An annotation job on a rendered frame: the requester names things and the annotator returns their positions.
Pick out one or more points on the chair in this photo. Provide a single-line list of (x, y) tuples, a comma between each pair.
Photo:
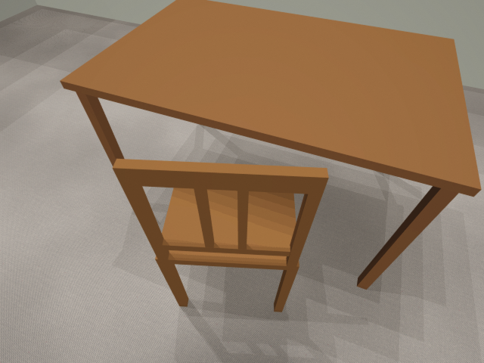
[(227, 215)]

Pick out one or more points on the table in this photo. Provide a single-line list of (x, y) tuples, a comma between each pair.
[(382, 99)]

